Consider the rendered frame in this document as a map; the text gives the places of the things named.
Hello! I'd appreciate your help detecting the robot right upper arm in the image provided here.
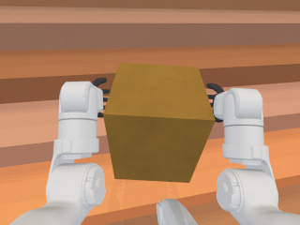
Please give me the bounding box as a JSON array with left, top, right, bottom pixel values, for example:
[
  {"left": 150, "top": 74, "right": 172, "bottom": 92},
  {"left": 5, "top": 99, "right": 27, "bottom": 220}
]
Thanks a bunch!
[{"left": 216, "top": 168, "right": 300, "bottom": 225}]

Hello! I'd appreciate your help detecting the left robot forearm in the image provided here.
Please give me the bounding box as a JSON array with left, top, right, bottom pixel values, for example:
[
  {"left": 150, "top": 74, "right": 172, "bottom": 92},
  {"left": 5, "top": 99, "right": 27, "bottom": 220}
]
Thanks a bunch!
[{"left": 46, "top": 81, "right": 104, "bottom": 200}]

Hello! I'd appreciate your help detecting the right robot thigh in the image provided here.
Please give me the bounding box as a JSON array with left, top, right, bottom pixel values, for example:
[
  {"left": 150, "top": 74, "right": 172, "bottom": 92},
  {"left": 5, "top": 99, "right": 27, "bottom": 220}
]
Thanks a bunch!
[{"left": 156, "top": 198, "right": 198, "bottom": 225}]

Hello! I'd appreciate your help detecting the robot right hand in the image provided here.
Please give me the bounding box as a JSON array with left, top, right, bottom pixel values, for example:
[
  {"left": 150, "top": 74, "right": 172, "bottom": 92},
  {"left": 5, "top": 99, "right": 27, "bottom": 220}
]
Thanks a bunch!
[{"left": 206, "top": 83, "right": 225, "bottom": 123}]

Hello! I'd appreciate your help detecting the right robot forearm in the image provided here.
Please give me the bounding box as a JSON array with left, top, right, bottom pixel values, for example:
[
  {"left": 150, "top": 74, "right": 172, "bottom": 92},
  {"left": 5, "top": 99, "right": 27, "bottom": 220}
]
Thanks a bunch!
[{"left": 213, "top": 87, "right": 278, "bottom": 202}]

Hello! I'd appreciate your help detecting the robot left hand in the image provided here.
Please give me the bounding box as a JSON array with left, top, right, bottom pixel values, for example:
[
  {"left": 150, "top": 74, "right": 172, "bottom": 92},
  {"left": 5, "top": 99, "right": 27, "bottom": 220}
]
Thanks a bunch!
[{"left": 92, "top": 77, "right": 111, "bottom": 118}]

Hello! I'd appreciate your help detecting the carton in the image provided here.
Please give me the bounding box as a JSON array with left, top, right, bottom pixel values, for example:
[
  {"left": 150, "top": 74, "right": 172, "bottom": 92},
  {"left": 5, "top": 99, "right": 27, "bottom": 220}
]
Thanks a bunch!
[{"left": 103, "top": 62, "right": 216, "bottom": 183}]

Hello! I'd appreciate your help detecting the robot left upper arm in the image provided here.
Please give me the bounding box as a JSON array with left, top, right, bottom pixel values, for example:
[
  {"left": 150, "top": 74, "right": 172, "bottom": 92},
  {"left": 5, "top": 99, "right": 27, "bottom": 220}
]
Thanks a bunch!
[{"left": 9, "top": 162, "right": 106, "bottom": 225}]

